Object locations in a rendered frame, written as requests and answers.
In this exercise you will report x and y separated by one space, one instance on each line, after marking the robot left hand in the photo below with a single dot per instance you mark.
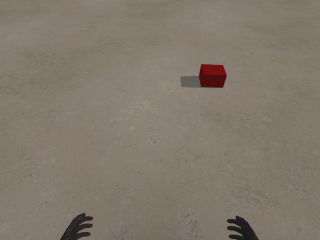
71 232

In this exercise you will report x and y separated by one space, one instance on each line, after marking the robot right hand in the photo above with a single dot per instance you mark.
246 230

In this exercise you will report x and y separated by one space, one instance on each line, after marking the carton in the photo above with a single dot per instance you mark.
212 75

